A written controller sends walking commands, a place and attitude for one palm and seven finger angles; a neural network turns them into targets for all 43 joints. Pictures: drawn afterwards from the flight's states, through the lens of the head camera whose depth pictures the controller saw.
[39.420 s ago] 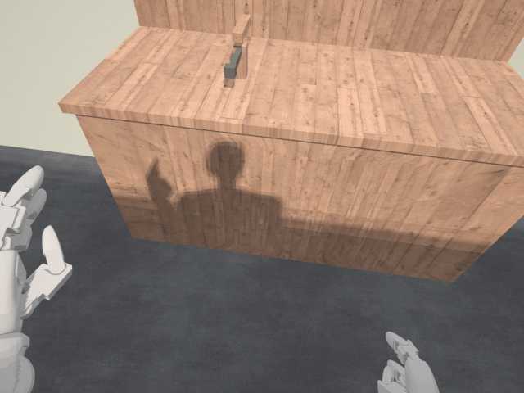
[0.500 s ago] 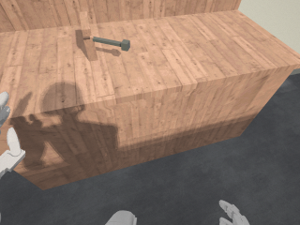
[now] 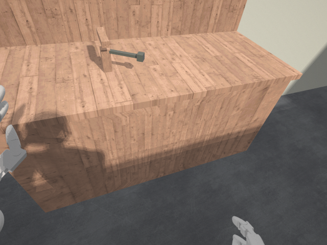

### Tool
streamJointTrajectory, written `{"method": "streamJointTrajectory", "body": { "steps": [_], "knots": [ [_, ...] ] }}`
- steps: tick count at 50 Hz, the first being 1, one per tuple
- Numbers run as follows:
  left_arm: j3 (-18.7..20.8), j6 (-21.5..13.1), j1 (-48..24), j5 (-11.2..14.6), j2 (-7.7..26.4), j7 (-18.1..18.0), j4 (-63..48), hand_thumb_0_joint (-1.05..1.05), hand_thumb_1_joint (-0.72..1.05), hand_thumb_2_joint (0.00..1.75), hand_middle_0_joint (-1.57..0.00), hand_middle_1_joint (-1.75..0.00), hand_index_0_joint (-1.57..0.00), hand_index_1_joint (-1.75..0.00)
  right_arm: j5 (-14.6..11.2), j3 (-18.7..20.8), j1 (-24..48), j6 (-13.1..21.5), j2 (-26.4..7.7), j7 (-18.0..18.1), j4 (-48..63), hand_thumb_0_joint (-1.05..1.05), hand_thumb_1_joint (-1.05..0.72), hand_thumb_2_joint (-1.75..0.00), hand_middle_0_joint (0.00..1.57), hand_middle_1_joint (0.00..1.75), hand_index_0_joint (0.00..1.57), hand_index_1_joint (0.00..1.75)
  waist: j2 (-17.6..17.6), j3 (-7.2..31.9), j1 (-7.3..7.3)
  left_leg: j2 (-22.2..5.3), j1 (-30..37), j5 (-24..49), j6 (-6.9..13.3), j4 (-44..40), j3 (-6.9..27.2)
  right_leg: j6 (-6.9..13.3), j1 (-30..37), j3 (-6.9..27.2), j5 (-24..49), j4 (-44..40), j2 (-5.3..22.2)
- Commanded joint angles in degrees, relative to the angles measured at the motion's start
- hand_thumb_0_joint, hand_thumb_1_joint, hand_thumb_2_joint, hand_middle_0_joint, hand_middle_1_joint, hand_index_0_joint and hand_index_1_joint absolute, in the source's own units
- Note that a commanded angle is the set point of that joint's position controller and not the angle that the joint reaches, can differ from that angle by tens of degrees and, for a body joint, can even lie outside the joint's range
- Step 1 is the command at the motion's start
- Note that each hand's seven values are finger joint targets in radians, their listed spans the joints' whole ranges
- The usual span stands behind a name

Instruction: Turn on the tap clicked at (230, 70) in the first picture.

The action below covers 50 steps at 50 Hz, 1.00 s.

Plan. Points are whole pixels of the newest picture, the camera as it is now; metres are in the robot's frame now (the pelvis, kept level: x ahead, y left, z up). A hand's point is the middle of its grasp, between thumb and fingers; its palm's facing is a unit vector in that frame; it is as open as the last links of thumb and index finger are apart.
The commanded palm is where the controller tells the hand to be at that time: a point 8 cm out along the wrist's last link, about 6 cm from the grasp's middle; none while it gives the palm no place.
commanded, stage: shuffle to correct the standing spot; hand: left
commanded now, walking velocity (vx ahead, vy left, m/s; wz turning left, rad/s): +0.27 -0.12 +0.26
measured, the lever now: (140, 56) +0.75 +0.16 +0.10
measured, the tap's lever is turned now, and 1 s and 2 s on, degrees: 57 57 57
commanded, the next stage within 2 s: none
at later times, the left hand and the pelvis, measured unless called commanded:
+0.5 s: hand out of the picture +0.13 +0.30 +0.18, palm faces +0.44 -0.86 -0.25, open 7.4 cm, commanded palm +0.06 +0.32 +0.19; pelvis -0.08 +0.04 +0.01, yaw +3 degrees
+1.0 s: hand (10, 192) +0.14 +0.25 +0.18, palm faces +0.44 -0.84 -0.33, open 7.4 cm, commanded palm +0.08 +0.29 +0.19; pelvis -0.06 +0.00 +0.02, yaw +3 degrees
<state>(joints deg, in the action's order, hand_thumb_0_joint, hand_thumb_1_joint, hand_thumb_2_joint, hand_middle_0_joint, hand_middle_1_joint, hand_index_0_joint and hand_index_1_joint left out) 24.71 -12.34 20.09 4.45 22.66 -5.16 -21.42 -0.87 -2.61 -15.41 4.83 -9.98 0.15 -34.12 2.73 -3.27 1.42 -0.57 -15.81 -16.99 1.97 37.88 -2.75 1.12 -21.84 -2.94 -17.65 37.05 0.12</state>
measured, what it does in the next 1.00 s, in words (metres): steps on the spot: right foot, then right foot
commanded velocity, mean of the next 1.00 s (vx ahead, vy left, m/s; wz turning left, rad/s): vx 0.27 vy -0.13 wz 0.01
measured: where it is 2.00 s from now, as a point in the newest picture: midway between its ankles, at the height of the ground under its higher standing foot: outside the picture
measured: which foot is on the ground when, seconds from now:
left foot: down 0.00-0.74, up 0.76-1.00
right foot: up 0.00-0.10, down 0.12-0.34, up 0.36-0.74, down 0.76-1.00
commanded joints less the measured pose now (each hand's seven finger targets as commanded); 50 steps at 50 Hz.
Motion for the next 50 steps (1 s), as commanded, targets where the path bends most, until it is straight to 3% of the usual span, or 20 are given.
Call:
{"method": "streamJointTrajectory", "body": {
  "steps": [1,4,8,11,13,15,16,17,18,20,25,29,34,36,38,39,40,42,45,50],
  "knots": [
    [-2.0,-5.4,-16.5,-2.6,6.1,-0.6,-18.4,0.0,0.9,0.9,-0.2,-0.3,-0.2,-0.3,-0.1,3.6,9.3,6.7,-7.9,0.6,11.2,0.0,-0.9,-0.9,0.2,0.3,0.2,0.3,-21.1,5.9,0.74,-8.4,-18.0,-28.8,3.1,-26.7,10.6,-0.5,16.1,-0.9,-1.9,7.7,-1.7],
    [-2.2,-3.5,-17.8,-3.9,7.7,-1.3,-15.5,0.0,0.9,0.9,-0.2,-0.3,-0.2,-0.3,0.1,3.7,8.4,7.6,-8.2,0.5,10.6,0.0,-0.9,-0.9,0.2,0.3,0.2,0.3,-7.6,7.4,1.07,-4.5,-11.2,-25.1,1.5,-19.5,6.6,0.7,14.8,-0.5,-9.3,-4.7,-2.0],
    [0.4,-3.8,-16.8,-3.6,10.0,-1.3,-13.8,0.0,0.9,0.9,-0.2,-0.3,-0.2,-0.3,1.9,3.5,8.5,6.1,-7.3,1.0,9.2,0.0,-0.9,-0.9,0.2,0.3,0.2,0.3,-4.6,5.3,-0.32,0.3,-1.5,-14.5,-1.1,-0.5,2.4,8.8,-0.3,15.7,-23.8,-17.1,6.4],
    [0.8,-2.3,-12.5,-2.6,8.5,-1.2,-10.0,0.0,0.9,0.9,-0.2,-0.3,-0.2,-0.3,0.8,3.5,7.6,4.4,-7.2,1.4,9.0,0.0,-0.9,-0.9,0.2,0.3,0.2,0.3,11.5,3.9,-0.14,1.0,-7.5,-6.7,-1.8,21.1,-0.1,13.8,-2.5,25.3,-32.3,-23.7,14.4],
    [1.4,-1.7,-12.7,-2.1,8.8,-1.2,-9.9,0.0,0.9,0.9,-0.2,-0.3,-0.2,-0.3,0.6,3.2,7.8,3.5,-7.1,1.3,8.5,0.0,-0.9,-0.9,0.2,0.3,0.2,0.3,8.6,2.9,-1.05,-2.5,-5.3,-7.7,-1.4,17.1,2.0,12.6,-5.8,21.1,-27.0,-19.2,14.1],
    [0.1,-1.1,-13.9,-1.9,8.2,-0.8,-9.9,0.0,0.9,0.9,-0.2,-0.3,-0.2,-0.3,0.7,2.2,6.3,2.9,-6.3,1.6,8.8,0.0,-0.9,-0.9,0.2,0.3,0.2,0.3,-3.7,2.0,-2.82,-1.3,6.9,-10.8,-1.0,-0.5,1.9,7.2,-15.7,10.5,-27.4,-5.4,7.0],
    [-0.8,-1.4,-14.3,-1.3,6.5,-0.6,-11.7,0.0,0.9,0.9,-0.2,-0.3,-0.2,-0.3,0.7,2.6,4.9,3.4,-8.1,1.9,9.1,0.0,-0.9,-0.9,0.2,0.3,0.2,0.3,-16.5,2.3,-3.67,-5.3,10.6,-20.9,0.1,-15.5,13.4,3.7,-19.2,2.8,-21.7,11.2,-1.5],
    [-2.0,-1.9,-16.4,-0.8,5.4,-0.7,-14.3,0.0,0.9,0.9,-0.2,-0.3,-0.2,-0.3,0.7,3.3,6.2,4.2,-9.3,1.3,10.7,0.0,-0.9,-0.9,0.2,0.3,0.2,0.3,-31.0,0.8,-4.01,-17.7,10.7,-28.6,2.6,-29.3,38.4,0.2,-25.2,0.3,-18.3,29.1,-7.5],
    [-0.6,-2.9,-18.1,-1.8,7.7,-0.6,-14.8,0.0,0.9,0.9,-0.2,-0.3,-0.2,-0.3,0.7,3.7,7.8,4.8,-8.0,0.9,11.5,0.0,-0.9,-0.9,0.2,0.3,0.2,0.3,-22.2,-2.0,-3.38,-20.7,6.2,-29.4,5.7,-32.8,43.3,0.6,-25.3,8.0,-10.5,36.2,-4.3],
    [0.7,-3.1,-13.3,-2.4,8.5,-0.1,-12.8,0.0,0.9,0.9,-0.2,-0.3,-0.2,-0.3,0.7,4.3,8.5,4.3,-8.7,0.0,10.8,0.0,-0.9,-0.9,0.2,0.3,0.2,0.3,-10.0,2.1,-1.62,-18.6,4.3,-29.8,5.9,-30.4,35.9,-0.4,-22.0,7.6,-4.9,38.2,-1.8],
    [0.5,-2.3,-7.5,-3.6,8.7,-0.9,-24.9,0.0,0.9,0.9,-0.2,-0.3,-0.2,-0.3,1.5,4.1,9.9,5.5,-8.5,-0.7,11.4,0.0,-0.9,-0.9,0.2,0.3,0.2,0.3,-16.3,5.3,-0.27,-10.8,1.2,-21.2,0.4,-30.4,14.6,-0.6,-12.3,1.2,5.1,29.2,-1.2],
    [2.1,-1.3,-6.1,-4.2,10.0,-2.2,-23.2,0.0,0.9,0.9,-0.2,-0.3,-0.2,-0.3,2.1,3.8,7.9,5.6,-7.6,0.9,10.3,0.0,-0.9,-0.9,0.2,0.3,0.2,0.3,-19.8,6.1,0.04,-9.6,-0.9,-22.8,-2.8,-34.3,9.6,0.0,-0.4,-4.8,1.5,11.1,-3.5],
    [0.1,1.8,-5.7,-3.7,8.1,-2.7,-10.7,0.0,0.9,0.9,-0.2,-0.3,-0.2,-0.3,2.1,3.7,7.3,4.8,-7.8,2.9,9.8,0.0,-0.9,-0.9,0.2,0.3,0.2,0.3,-15.8,6.5,-0.36,-10.3,-4.6,-23.2,-3.1,-27.8,6.2,1.9,16.1,-9.4,-6.7,-7.7,-6.4],
    [-0.1,3.1,-3.3,-3.5,8.4,-2.5,-9.1,0.0,0.9,0.9,-0.2,-0.3,-0.2,-0.3,2.0,4.1,7.8,3.7,-8.0,2.7,9.5,0.0,-0.9,-0.9,0.2,0.3,0.2,0.3,-5.3,9.0,0.85,-6.1,-12.1,-20.9,-3.0,-10.2,1.5,5.7,24.8,-2.9,-9.0,-14.7,-1.9],
    [0.6,3.0,-6.5,-3.1,10.3,-2.3,-13.1,0.0,0.9,0.9,-0.2,-0.3,-0.2,-0.3,0.8,4.2,8.9,2.1,-7.5,2.1,9.7,0.0,-0.9,-0.9,0.2,0.3,0.2,0.3,15.7,3.9,1.0,0.3,-27.9,-12.5,-2.6,28.5,0.3,15.2,17.4,31.1,-25.3,-29.3,20.2],
    [2.5,2.4,-7.3,-2.9,11.2,-2.8,-12.6,0.0,0.9,0.9,-0.2,-0.3,-0.2,-0.3,1.0,4.1,9.9,2.3,-8.6,1.9,9.2,0.0,-0.9,-0.9,0.2,0.3,0.2,0.3,8.6,-0.3,0.15,-1.9,-29.7,-9.6,-3.3,35.3,2.4,14.9,12.4,30.6,-22.0,-30.6,21.4],
    [2.3,1.2,-8.0,-2.4,11.3,-2.3,-15.6,0.0,0.9,0.9,-0.2,-0.3,-0.2,-0.3,1.4,3.6,8.7,1.9,-8.3,1.2,8.5,0.0,-0.9,-0.9,0.2,0.3,0.2,0.3,5.0,4.1,-0.73,-3.5,-28.5,-6.1,-4.1,36.1,2.4,15.0,14.1,24.3,-16.8,-26.7,19.1],
    [-0.5,1.1,-4.1,-1.9,6.9,-2.2,-13.9,0.0,0.9,0.9,-0.2,-0.3,-0.2,-0.3,0.7,4.1,9.2,2.3,-8.6,1.4,8.6,0.0,-0.9,-0.9,0.2,0.3,0.2,0.3,3.3,3.2,-0.5,-4.3,-31.8,-0.9,-4.2,36.9,3.7,13.5,16.2,20.9,-16.7,-27.0,15.9],
    [1.7,0.0,-6.3,-2.2,9.5,-2.6,-18.6,0.0,0.9,0.9,-0.2,-0.3,-0.2,-0.3,1.0,3.7,11.1,2.0,-8.3,2.7,8.4,0.0,-0.9,-0.9,0.2,0.3,0.2,0.3,-3.3,-0.6,-0.24,-6.3,-29.4,1.0,-4.0,30.3,2.3,12.5,11.6,15.7,-7.0,-27.4,14.9],
    [4.3,-1.4,-8.1,-2.2,11.5,-3.9,-23.1,0.0,0.9,0.9,-0.2,-0.3,-0.2,-0.3,1.7,3.9,9.1,4.2,-6.8,3.5,8.8,0.0,-0.9,-0.9,0.2,0.3,0.2,0.3,-3.3,6.5,0.8,-5.2,-11.9,2.8,-2.3,6.1,-5.0,11.5,13.5,9.1,1.8,-20.8,12.4]
  ]
}}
